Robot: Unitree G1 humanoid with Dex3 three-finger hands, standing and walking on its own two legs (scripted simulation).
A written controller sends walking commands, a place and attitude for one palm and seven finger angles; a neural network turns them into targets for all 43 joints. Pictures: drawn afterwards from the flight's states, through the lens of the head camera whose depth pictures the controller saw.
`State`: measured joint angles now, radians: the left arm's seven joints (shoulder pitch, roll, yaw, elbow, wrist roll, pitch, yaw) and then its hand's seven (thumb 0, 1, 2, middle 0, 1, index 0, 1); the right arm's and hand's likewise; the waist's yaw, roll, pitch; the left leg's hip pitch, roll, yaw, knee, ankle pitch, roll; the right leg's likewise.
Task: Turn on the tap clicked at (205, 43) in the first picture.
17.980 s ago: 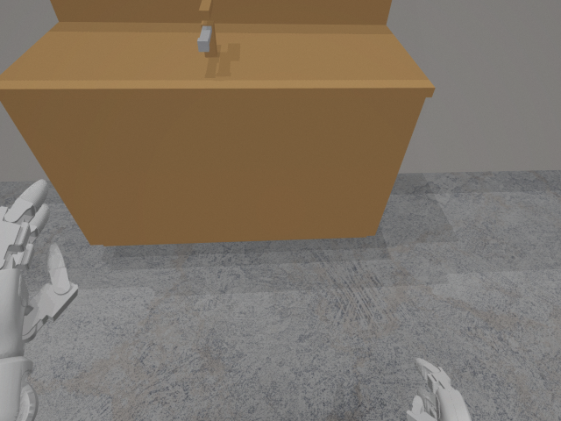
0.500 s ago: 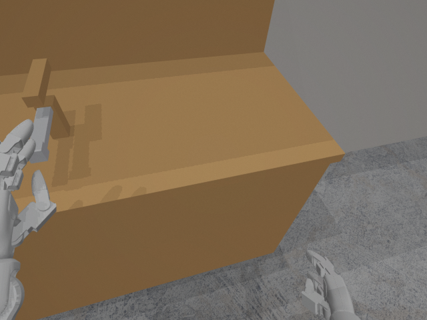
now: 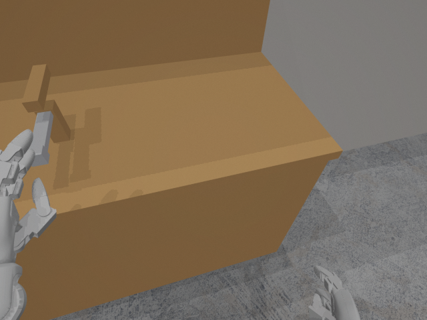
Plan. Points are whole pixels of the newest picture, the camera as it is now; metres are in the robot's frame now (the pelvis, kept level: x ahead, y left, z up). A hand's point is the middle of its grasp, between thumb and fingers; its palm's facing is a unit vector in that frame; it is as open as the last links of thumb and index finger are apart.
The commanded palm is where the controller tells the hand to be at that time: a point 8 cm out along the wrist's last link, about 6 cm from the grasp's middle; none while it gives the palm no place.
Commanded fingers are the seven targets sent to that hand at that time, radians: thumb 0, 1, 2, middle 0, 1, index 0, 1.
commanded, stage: come to a stop and stand still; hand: left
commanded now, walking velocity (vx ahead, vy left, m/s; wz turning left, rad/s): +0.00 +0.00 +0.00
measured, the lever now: (37, 155) +0.36 +0.37 +0.10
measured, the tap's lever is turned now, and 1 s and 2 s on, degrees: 0 0 0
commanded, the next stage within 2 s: look again from close up in 0.82 s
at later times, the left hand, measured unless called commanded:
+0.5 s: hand (51, 197) +0.24 +0.26 +0.15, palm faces +0.42 -0.84 -0.34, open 7.4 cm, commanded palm +0.18 +0.28 +0.17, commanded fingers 0.00 0.90 0.90 -0.20 -0.30 -0.20 -0.30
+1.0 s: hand (44, 209) +0.23 +0.26 +0.15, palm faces +0.41 -0.85 -0.33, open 7.4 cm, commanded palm +0.16 +0.29 +0.17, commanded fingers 0.00 0.90 0.90 -0.20 -0.30 -0.20 -0.30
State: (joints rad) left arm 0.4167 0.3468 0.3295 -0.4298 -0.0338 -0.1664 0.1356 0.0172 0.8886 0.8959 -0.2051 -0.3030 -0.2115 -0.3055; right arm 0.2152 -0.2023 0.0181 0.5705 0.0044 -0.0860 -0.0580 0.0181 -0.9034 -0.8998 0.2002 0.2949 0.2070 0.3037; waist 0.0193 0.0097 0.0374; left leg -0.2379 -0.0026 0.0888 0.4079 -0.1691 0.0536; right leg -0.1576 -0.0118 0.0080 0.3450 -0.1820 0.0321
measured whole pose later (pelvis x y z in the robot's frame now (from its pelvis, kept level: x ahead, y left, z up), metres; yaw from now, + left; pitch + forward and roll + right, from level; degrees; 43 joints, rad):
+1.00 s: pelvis +0.01 +0.01 +0.00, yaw +0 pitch -1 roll -2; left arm 0.39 0.34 0.34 -0.44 -0.04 -0.19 0.12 0.02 0.89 0.90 -0.20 -0.30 -0.21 -0.31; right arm 0.20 -0.19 0.02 0.57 0.01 -0.11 -0.04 0.02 -0.90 -0.90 0.20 0.29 0.21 0.30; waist 0.03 -0.02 0.06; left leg -0.23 -0.01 0.09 0.45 -0.21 0.07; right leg -0.13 -0.02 0.01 0.37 -0.21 0.04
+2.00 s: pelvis +0.01 -0.07 -0.02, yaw +2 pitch -3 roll +0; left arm 0.33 0.34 0.35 -0.31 -0.15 -0.01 0.06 0.02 0.89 0.90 -0.20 -0.30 -0.21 -0.31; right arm 0.14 -0.23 0.02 0.73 0.00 -0.16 -0.09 0.02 -0.90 -0.90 0.20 0.30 0.21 0.30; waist 0.07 0.06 -0.01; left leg -0.27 0.03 -0.02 0.59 -0.26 -0.03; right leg -0.20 0.04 -0.09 0.59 -0.34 -0.06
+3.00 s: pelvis -0.01 -0.05 -0.01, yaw +3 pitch -6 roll +0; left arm 0.46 0.21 0.22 -0.53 -0.21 0.15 0.16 0.02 0.90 0.90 -0.20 -0.30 -0.21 -0.30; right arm 0.16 -0.22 0.06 0.70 0.01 -0.25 -0.11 0.02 -0.90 -0.90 0.20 0.30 0.21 0.30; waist 0.09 0.06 0.00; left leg -0.23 0.00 -0.03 0.56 -0.23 -0.01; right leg -0.15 0.01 -0.10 0.55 -0.31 -0.04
